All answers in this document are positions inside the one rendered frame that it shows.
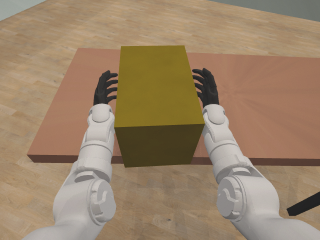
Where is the right robot upper arm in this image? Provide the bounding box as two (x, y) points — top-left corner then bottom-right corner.
(216, 175), (320, 240)

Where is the carton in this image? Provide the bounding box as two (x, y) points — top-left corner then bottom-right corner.
(114, 45), (205, 168)

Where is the robot right forearm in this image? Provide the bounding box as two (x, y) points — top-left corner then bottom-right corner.
(201, 104), (280, 209)

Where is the robot left hand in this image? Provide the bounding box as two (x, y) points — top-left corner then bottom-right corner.
(93, 70), (118, 106)

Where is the robot right hand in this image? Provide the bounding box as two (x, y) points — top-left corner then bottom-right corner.
(192, 68), (219, 108)

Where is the table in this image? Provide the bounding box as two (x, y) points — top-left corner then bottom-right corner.
(26, 47), (320, 216)

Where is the robot left forearm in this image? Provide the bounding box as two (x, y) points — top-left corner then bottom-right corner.
(52, 103), (115, 220)

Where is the left robot upper arm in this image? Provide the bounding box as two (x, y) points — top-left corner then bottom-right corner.
(21, 178), (117, 240)

